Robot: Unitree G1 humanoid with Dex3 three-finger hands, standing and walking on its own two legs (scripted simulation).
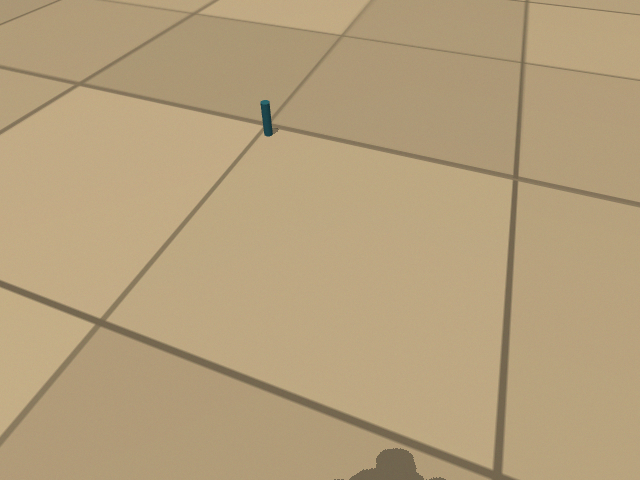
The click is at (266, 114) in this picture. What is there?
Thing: slim round
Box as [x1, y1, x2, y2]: [260, 100, 272, 135]
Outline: 262,100 260,103 264,134 271,135 272,132 269,103 267,100
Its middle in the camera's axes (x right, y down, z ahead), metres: -0.29 -0.66 +2.13
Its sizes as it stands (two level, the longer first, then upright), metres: 0.048 0.048 0.195
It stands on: the floor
